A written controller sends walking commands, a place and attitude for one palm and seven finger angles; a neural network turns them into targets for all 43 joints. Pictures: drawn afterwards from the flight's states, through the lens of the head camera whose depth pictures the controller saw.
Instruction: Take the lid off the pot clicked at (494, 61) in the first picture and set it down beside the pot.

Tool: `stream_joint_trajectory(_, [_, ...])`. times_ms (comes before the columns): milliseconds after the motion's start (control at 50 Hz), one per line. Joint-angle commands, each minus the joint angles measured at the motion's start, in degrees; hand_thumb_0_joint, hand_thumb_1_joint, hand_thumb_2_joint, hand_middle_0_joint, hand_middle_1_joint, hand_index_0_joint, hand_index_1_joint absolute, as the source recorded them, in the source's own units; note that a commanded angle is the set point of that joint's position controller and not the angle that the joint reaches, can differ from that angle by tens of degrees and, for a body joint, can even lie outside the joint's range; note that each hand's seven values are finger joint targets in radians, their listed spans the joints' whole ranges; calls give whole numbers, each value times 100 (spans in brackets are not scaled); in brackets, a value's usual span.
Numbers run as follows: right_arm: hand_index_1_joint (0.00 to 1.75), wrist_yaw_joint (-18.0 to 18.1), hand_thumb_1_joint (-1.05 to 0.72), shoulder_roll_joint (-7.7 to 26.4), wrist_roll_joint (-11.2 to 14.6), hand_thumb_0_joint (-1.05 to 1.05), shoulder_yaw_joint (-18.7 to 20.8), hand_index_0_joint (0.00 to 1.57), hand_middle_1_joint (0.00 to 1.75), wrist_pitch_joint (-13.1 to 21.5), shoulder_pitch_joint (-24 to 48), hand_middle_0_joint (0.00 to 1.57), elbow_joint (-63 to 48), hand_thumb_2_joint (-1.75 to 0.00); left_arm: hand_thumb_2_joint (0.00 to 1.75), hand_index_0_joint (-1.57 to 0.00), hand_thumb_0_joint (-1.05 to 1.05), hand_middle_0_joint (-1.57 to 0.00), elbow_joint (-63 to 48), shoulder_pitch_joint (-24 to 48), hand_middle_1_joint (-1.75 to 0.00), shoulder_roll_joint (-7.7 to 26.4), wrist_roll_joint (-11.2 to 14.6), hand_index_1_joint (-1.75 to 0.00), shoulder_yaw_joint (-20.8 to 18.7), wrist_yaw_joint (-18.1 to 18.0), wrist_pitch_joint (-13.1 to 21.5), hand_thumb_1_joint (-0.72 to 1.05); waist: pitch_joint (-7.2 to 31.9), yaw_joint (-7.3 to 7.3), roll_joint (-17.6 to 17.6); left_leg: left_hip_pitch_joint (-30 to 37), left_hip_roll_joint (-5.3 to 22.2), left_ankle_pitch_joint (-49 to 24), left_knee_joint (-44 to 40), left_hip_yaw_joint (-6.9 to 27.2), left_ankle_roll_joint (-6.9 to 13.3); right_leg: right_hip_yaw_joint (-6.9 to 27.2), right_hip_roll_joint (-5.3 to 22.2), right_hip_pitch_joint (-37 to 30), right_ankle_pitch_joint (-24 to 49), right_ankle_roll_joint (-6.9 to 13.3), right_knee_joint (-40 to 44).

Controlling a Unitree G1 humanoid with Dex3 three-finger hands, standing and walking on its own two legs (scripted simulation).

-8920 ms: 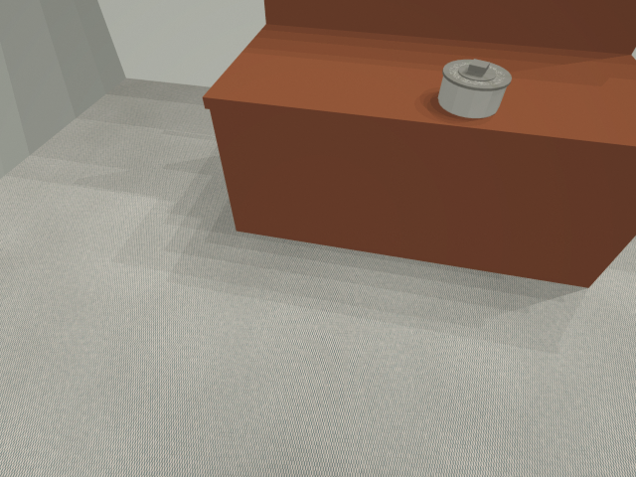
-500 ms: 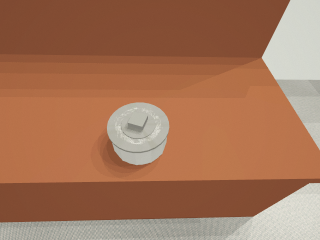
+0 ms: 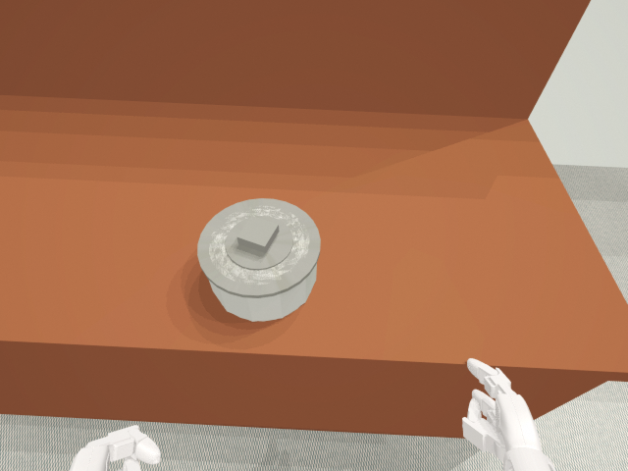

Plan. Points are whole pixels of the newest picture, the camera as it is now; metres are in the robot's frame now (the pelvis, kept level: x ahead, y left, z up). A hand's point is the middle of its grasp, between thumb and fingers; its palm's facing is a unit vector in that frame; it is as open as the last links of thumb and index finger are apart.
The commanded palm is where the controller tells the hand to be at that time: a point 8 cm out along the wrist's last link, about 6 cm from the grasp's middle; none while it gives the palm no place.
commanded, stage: raise the hand higher, near the body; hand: left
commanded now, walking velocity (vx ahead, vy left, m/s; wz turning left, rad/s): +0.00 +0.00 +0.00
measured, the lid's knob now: (258, 234) +0.45 +0.13 +0.00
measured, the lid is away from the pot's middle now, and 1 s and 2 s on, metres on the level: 0.00 0.00 0.00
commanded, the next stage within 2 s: reach forward and open the fingers in 0.88 s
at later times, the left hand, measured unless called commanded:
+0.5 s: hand (122, 438) +0.15 +0.23 -0.01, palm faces +0.21 -0.91 -0.35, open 3.1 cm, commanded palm +0.11 +0.27 +0.04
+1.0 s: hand (84, 375) +0.18 +0.24 +0.10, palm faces +0.23 -0.88 -0.41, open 3.1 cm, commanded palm +0.14 +0.28 +0.13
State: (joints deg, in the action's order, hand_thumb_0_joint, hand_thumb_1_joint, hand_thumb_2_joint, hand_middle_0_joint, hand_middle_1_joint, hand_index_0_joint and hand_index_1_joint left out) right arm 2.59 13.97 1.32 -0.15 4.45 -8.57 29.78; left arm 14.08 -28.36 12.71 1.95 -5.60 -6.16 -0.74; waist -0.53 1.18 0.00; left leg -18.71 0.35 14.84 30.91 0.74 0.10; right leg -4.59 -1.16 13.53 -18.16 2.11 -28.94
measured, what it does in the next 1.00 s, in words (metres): stands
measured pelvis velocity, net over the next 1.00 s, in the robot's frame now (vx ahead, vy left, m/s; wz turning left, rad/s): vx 0.01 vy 0.02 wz -0.04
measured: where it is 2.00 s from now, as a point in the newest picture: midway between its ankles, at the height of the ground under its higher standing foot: outside the picture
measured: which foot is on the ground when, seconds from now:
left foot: down 0.00-1.00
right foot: down 0.00-1.00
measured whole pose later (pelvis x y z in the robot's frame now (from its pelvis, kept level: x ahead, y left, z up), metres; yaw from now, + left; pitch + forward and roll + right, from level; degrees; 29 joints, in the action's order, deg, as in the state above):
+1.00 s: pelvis +0.01 +0.02 +0.01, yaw -2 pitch -1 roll -1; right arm 3.8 13.2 1.4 1.1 7.0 -9.1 34.4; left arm -23.2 -36.2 18.1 1.8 -11.6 -3.7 7.5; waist -0.7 3.2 2.3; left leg -11.5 0.0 14.4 26.8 -1.7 1.5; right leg -2.1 -0.7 6.4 -15.9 0.6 -23.3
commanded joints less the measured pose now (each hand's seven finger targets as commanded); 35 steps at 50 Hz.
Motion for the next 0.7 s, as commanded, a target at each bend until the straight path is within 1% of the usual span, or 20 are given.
stream_joint_trajectory(0, [30,80,-90,633,-47,0,219,20,30,-53,311,20,-382,-90,90,-130,0,-130,-777,-228,-150,774,-11,-150,-513,-52,234,90,549,-2,-32,757,-89,-1107,-197,7,215,275,308,213,1848,-154,557])
stream_joint_trajectory(60, [30,83,-90,595,-30,0,231,20,30,-29,360,20,-390,-90,90,-130,0,-130,-1071,-356,-150,983,-3,-150,-719,-62,259,90,537,103,319,878,-87,-1217,-214,-24,215,299,341,134,1957,-152,604])
stream_joint_trajectory(80, [30,89,-90,546,-24,0,222,20,30,-27,342,20,-400,-90,90,-130,0,-130,-998,-509,-150,795,9,-150,-580,-46,237,90,458,66,272,848,-76,-1194,-213,-46,219,266,345,143,1959,-166,601])
stream_joint_trajectory(120, [30,97,-90,523,-8,0,236,20,30,-3,369,20,-427,-90,90,-130,0,-130,-1234,-471,-150,826,39,-150,-619,-42,269,90,394,78,182,867,-63,-1137,-250,-42,231,266,351,118,1869,-180,646])
stream_joint_trajectory(140, [30,95,-90,561,-10,0,232,20,30,10,401,20,-389,-90,90,-130,0,-130,-1339,-455,-150,1021,37,-150,-804,-63,284,90,489,103,167,930,-69,-1169,-257,-22,238,301,355,92,1933,-189,692])
stream_joint_trajectory(160, [30,105,-90,541,-8,0,237,20,30,16,445,20,-391,-90,90,-130,0,-130,-1553,-544,-150,1143,42,-150,-923,-73,299,90,498,157,330,1014,-58,-1280,-274,-33,232,312,363,26,2025,-172,717])
stream_joint_trajectory(200, [30,94,-90,514,-13,0,209,20,30,77,469,20,-435,-90,90,-130,0,-130,-1933,-576,-150,1014,30,-150,-761,-43,344,90,501,154,556,1126,-48,-1379,-338,-51,244,261,336,31,1925,-137,753])
stream_joint_trajectory(220, [30,106,-90,444,-7,0,228,20,30,99,440,20,-441,-90,90,-130,0,-130,-1851,-848,-150,734,45,-150,-550,-15,336,90,409,128,345,1107,-19,-1357,-341,-57,256,202,323,31,1862,-146,751])
stream_joint_trajectory(260, [30,94,-90,514,-6,0,244,20,30,90,488,20,-412,-90,90,-130,0,-130,-1899,-781,-150,885,10,-150,-683,4,375,90,266,130,257,1112,-7,-1319,-398,-19,252,187,295,120,1738,-136,847])
stream_joint_trajectory(320, [30,121,-90,469,-4,0,250,20,30,177,461,20,-477,-90,90,-130,0,-130,-2357,-800,-150,774,27,-150,-504,44,500,90,285,107,143,1210,34,-1218,-450,-35,282,162,280,101,1510,-146,869])
stream_joint_trajectory(360, [30,127,-90,510,-28,0,241,20,30,187,507,20,-428,-90,90,-130,0,-130,-2558,-783,-150,1039,-6,-150,-762,34,550,90,332,161,258,1265,34,-1227,-507,-7,281,173,254,95,1408,-122,929])
stream_joint_trajectory(400, [30,129,-90,506,-35,0,215,20,30,259,534,20,-458,-90,90,-130,0,-130,-2996,-754,-150,1028,-23,-150,-706,48,641,90,446,184,370,1362,52,-1295,-568,-2,278,143,245,32,1354,-108,908])
stream_joint_trajectory(420, [30,140,-90,441,-17,0,226,20,30,285,494,20,-485,-90,90,-130,0,-130,-3104,-997,-150,857,7,-150,-564,69,652,90,445,196,429,1398,85,-1335,-573,-21,278,135,259,-45,1356,-100,888])
stream_joint_trajectory(480, [30,138,-90,449,-23,0,246,20,30,251,539,20,-429,-90,90,-130,0,-130,-3017,-1054,-150,833,-13,-150,-598,91,661,90,204,162,113,1305,107,-1251,-609,0,276,105,234,35,1296,-116,952])
stream_joint_trajectory(500, [30,130,-90,507,-44,0,231,20,30,262,574,20,-422,-90,90,-130,0,-130,-3190,-864,-150,1032,-45,-150,-752,86,721,90,216,180,106,1303,101,-1221,-638,25,278,111,220,79,1233,-115,974])
stream_joint_trajectory(520, [30,147,-90,443,-27,0,246,20,30,283,559,20,-470,-90,90,-130,0,-130,-3407,-983,-150,894,6,-150,-635,106,752,90,279,187,228,1351,123,-1185,-639,-4,277,128,254,-26,1204,-113,954])
stream_joint_trajectory(560, [30,126,-90,460,-53,0,209,20,30,339,572,20,-443,-90,90,-130,0,-130,-3890,-991,-150,1174,-49,-150,-859,100,835,90,490,274,590,1429,129,-1422,-699,44,259,124,233,-149,1262,-74,915])
stream_joint_trajectory(620, [30,120,-90,419,-33,0,217,20,30,336,591,20,-432,-90,90,-130,0,-130,-3781,-1093,-150,860,-14,-150,-624,140,841,90,147,201,283,1315,171,-1255,-706,41,255,89,225,-28,1131,-88,969])
stream_joint_trajectory(660, [30,124,-90,457,-60,0,235,20,30,331,626,20,-383,-90,90,-130,0,-130,-3877,-1065,-150,1120,-48,-150,-914,129,899,90,257,243,224,1367,176,-1308,-735,61,257,87,206,-47,1178,-88,976])
stream_joint_trajectory(680, [30,123,-90,444,-41,0,223,20,30,342,611,20,-464,-90,90,-130,0,-130,-4224,-1041,-150,1049,-20,-150,-814,149,953,90,325,256,316,1390,195,-1308,-739,55,248,104,223,-123,1157,-83,945])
